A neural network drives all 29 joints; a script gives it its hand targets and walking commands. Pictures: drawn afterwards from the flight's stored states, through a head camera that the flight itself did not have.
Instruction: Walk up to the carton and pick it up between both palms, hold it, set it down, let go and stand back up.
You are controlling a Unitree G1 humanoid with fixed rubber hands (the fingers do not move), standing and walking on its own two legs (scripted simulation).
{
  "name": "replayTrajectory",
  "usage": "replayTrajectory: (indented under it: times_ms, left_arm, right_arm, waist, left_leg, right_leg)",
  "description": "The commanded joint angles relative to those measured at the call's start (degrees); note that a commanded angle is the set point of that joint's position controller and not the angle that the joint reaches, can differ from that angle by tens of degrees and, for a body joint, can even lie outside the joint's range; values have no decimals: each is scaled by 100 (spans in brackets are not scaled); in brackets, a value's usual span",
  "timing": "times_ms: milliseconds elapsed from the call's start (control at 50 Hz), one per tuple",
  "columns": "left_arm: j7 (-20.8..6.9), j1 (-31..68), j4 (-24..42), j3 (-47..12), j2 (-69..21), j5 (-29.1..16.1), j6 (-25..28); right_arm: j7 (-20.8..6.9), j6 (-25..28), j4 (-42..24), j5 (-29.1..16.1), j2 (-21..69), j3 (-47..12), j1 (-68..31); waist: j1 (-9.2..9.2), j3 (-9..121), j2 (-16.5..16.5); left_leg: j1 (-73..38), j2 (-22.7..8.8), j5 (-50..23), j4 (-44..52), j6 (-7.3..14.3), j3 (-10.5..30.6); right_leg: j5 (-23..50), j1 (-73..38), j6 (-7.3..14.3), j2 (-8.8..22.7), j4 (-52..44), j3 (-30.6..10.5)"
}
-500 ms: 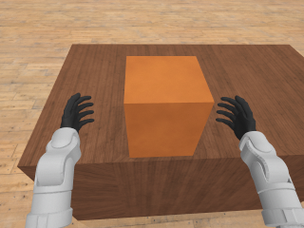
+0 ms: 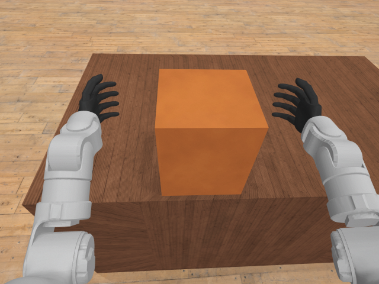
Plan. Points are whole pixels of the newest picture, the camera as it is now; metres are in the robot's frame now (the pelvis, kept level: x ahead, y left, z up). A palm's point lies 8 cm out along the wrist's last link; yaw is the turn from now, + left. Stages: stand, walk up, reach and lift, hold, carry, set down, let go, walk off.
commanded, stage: reach and lift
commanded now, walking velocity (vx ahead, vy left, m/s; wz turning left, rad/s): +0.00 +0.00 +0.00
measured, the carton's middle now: (202, 135) +0.45 -0.02 +0.06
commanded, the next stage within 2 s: none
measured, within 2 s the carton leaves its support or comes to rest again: neither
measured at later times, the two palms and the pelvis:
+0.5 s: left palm (91, 73) +0.42 +0.20 +0.24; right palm (308, 75) +0.45 -0.22 +0.24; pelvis +0.00 +0.00 +0.00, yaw +1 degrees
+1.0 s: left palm (103, 101) +0.43 +0.20 +0.16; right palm (286, 103) +0.45 -0.20 +0.16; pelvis +0.00 +0.00 +0.00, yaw +1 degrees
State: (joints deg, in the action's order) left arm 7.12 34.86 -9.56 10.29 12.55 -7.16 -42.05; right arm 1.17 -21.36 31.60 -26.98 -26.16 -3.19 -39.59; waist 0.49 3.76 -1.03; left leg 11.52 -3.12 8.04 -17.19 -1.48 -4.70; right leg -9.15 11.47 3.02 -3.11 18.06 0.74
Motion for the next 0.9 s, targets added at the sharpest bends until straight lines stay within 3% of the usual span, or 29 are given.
replayTrajectory:
  times_ms: [0, 380, 560, 760, 880]
  left_arm:
    - [11, 2403, 448, 48, 766, -38, 246]
    - [109, 4545, -1469, -390, 1178, -309, 618]
    - [114, 5095, -2192, -523, 1230, -321, 778]
    - [2, 4665, -2713, -515, 988, -123, 1288]
    - [2, 4395, -2288, -369, 821, 40, 1835]
  right_arm:
    - [-56, 186, -417, 7, -1050, 357, -2669]
    - [-334, 264, 1598, -177, -1359, 37, -4801]
    - [-406, 302, 2339, -281, -1399, -158, -5337]
    - [-386, 567, 2696, -111, -1038, -178, -4895]
    - [-310, 1000, 2093, 295, -835, 212, -4529]
  waist:
    - [-16, 2259, -85]
    - [-105, 2853, -78]
    - [-141, 3010, -70]
    - [-141, 2813, -70]
    - [-119, 3164, 39]
  left_leg:
    - [-1184, 229, -860, -130, 241, 379]
    - [-920, 196, -934, -305, 235, 494]
    - [-824, 182, -1082, -385, 206, 504]
    - [-692, 198, -1203, -409, 208, 486]
    - [-860, 212, -1422, -493, 129, 440]
  right_leg:
    - [2246, -306, -533, 118, -37, -209]
    - [2282, -91, -572, 95, 55, -141]
    - [2427, -37, -593, 59, 85, -114]
    - [2476, -102, -609, 50, 99, -89]
    - [2499, -82, -597, -3, 135, -11]
